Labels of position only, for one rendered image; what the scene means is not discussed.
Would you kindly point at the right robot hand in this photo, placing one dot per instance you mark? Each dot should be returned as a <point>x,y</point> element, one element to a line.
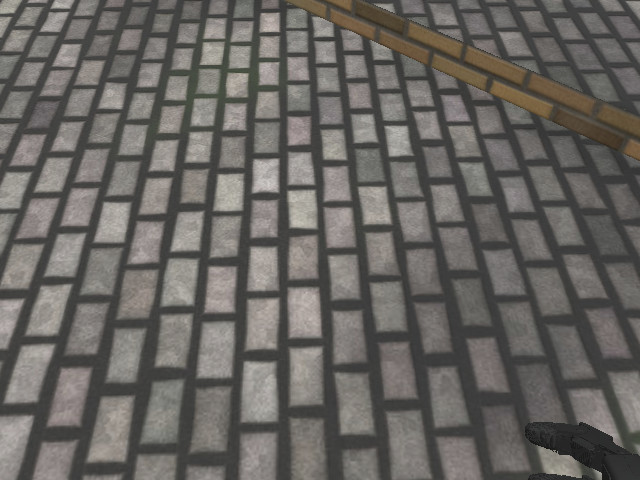
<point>586,444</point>

